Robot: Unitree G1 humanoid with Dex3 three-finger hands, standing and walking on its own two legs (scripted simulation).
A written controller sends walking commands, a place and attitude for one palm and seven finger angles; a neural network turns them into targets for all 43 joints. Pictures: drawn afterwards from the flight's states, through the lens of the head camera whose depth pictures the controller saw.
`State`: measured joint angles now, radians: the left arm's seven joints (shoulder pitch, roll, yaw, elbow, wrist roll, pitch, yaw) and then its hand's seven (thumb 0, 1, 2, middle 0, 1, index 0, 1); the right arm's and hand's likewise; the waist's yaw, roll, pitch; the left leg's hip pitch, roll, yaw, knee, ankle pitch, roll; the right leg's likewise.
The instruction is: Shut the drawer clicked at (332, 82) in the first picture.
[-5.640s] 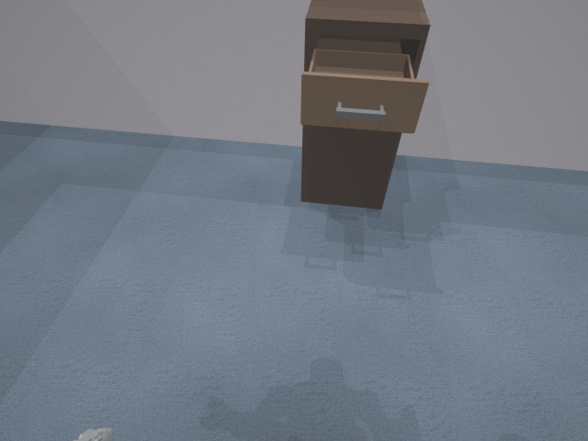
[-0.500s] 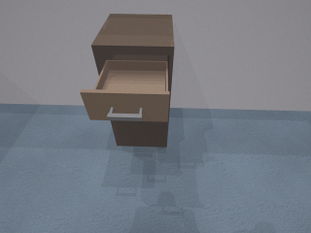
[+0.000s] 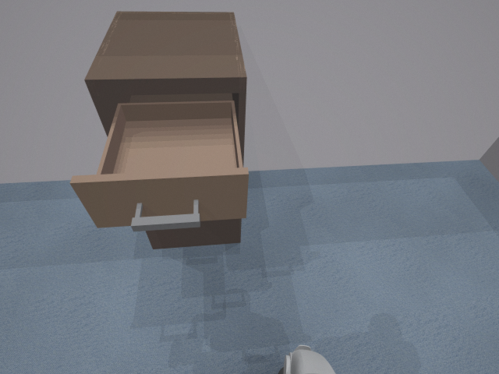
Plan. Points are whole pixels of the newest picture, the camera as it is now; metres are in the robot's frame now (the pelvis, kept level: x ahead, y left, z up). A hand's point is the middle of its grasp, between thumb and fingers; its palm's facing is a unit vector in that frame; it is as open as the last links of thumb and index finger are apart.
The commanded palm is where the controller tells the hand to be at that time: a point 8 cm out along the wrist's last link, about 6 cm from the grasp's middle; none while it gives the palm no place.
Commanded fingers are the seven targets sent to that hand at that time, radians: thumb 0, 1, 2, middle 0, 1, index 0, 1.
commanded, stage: take the last steps up to it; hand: left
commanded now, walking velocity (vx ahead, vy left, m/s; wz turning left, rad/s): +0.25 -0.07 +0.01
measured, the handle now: (167, 214) +0.44 +0.18 -0.06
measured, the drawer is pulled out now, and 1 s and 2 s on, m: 0.30 0.30 0.30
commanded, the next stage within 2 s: come to a stop and stand still in 0.24 s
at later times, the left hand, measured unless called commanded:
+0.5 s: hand out of the picture +0.16 +0.14 -0.19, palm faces +0.10 -0.98 -0.18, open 7.3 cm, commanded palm none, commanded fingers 0.00 0.90 0.90 -0.20 -0.30 -0.20 -0.30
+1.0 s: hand (168, 369) +0.17 +0.15 -0.18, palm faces +0.03 -0.96 -0.26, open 7.4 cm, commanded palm none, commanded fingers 0.00 0.90 0.90 -0.20 -0.30 -0.20 -0.30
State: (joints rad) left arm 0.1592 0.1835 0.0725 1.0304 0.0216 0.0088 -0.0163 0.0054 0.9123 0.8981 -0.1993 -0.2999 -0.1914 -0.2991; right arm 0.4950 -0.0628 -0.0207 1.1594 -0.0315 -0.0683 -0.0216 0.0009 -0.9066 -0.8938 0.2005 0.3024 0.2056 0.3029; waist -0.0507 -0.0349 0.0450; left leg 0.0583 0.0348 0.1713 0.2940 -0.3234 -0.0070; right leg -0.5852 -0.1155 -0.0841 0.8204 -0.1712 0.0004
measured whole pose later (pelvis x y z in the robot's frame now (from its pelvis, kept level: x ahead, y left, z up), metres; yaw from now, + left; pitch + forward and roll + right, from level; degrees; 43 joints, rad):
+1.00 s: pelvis +0.15 -0.04 -0.01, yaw -1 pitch -3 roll +0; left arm 0.33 0.17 0.02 0.99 0.03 0.01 0.05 0.01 0.91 0.90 -0.20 -0.30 -0.20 -0.30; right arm 0.27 -0.20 -0.03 0.98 -0.02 0.02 0.00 0.00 -0.91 -0.89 0.20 0.30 0.20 0.30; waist -0.01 0.03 0.01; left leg -0.29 0.02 0.08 0.59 -0.24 0.02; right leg -0.25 -0.02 -0.12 0.60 -0.31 -0.04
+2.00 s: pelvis +0.19 -0.03 +0.00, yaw -1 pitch -2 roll +0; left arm 0.34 0.12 -0.01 1.11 0.02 -0.02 0.04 0.00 0.91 0.90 -0.20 -0.30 -0.20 -0.30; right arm 0.29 -0.14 0.02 1.14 -0.01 -0.02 -0.02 0.01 -0.93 -0.89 0.20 0.30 0.20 0.30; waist 0.01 -0.02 0.02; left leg -0.17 0.00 0.09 0.42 -0.22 0.04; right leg -0.12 -0.03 -0.11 0.42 -0.27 -0.01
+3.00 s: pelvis +0.18 -0.01 -0.01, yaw +2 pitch -2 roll -1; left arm 0.31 0.16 0.00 1.04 0.02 0.00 0.05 0.00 0.91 0.90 -0.20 -0.30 -0.20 -0.30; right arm 0.28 -0.16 0.01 1.07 -0.01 0.00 -0.01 0.01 -0.93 -0.89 0.20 0.30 0.20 0.30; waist 0.01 -0.02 0.02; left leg -0.25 -0.02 0.05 0.54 -0.26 0.06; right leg -0.16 -0.05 -0.16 0.50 -0.30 0.01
